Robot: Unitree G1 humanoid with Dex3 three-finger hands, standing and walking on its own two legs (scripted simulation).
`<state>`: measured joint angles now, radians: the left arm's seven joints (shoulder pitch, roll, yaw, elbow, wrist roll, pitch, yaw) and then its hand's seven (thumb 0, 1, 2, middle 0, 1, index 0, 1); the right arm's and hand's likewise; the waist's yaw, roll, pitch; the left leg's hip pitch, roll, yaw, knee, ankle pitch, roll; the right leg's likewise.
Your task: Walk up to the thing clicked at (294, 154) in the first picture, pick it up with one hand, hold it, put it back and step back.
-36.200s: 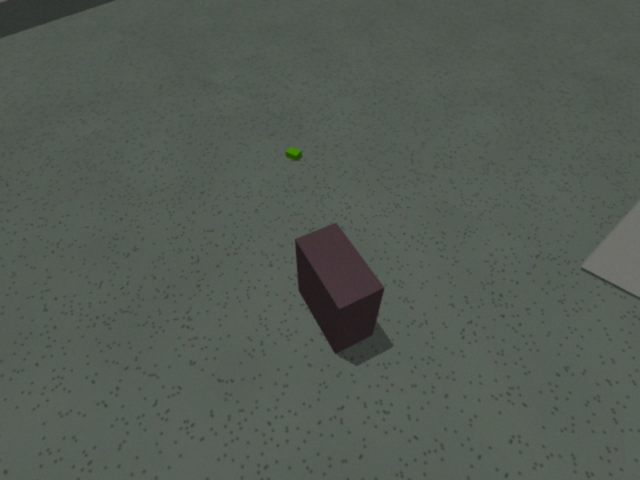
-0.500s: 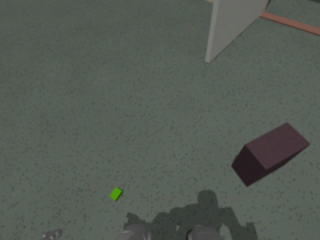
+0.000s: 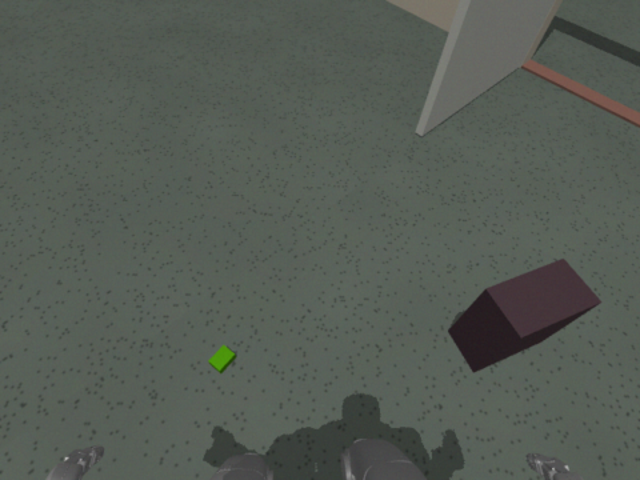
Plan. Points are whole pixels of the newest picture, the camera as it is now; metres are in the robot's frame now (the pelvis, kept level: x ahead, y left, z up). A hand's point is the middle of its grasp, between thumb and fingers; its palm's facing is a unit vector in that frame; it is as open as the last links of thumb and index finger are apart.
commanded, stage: walk up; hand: left
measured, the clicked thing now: (222, 359) +0.47 +0.26 -0.74
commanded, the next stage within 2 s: stand in 1.28 s
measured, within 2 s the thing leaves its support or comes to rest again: neither
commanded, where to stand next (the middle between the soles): +0.10 -0.02 m, yaw +0 degrees
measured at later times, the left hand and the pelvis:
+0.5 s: hand out of the picture +0.03 +0.26 -0.10, palm faces +0.01 -0.85 -0.52, open 7.4 cm; pelvis +0.03 -0.03 +0.01, yaw +1 degrees
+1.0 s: hand out of the picture +0.06 +0.25 -0.16, palm faces -0.04 -0.92 -0.39, open 7.4 cm; pelvis -0.01 -0.03 -0.01, yaw +0 degrees
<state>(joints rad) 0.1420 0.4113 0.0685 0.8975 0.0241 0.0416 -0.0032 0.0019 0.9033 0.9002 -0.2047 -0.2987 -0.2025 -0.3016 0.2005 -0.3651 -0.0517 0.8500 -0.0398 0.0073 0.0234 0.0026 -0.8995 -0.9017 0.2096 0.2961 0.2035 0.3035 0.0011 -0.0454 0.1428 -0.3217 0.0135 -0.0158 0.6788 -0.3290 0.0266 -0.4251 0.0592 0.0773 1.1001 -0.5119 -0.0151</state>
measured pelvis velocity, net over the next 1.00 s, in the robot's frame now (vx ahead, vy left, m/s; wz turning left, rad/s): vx -0.01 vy -0.03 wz -0.01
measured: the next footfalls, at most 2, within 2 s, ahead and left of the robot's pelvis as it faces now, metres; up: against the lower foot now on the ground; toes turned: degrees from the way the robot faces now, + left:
right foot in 0.22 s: +0.04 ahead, -0.16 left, +0.00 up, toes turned -4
left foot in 0.62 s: +0.14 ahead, +0.11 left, +0.00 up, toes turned +0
